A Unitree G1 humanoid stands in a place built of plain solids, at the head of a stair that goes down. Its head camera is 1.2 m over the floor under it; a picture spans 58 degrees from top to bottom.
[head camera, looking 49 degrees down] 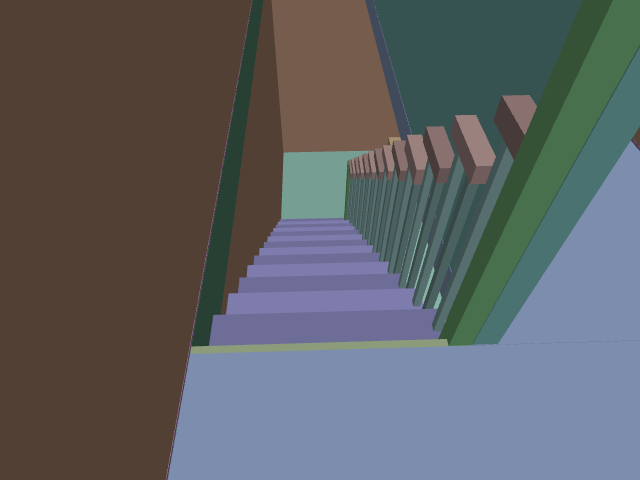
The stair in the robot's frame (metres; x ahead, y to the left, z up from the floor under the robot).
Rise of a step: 0.20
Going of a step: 0.23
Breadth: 0.85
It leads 2 degrees to the left of straight ahead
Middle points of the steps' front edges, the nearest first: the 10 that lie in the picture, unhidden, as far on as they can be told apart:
0.63 -0.03 0.00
0.86 -0.03 -0.20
1.09 -0.02 -0.39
1.32 -0.01 -0.59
1.55 -0.01 -0.79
1.78 0.00 -0.99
2.01 0.01 -1.18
2.24 0.02 -1.38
2.47 0.02 -1.58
2.70 0.03 -1.77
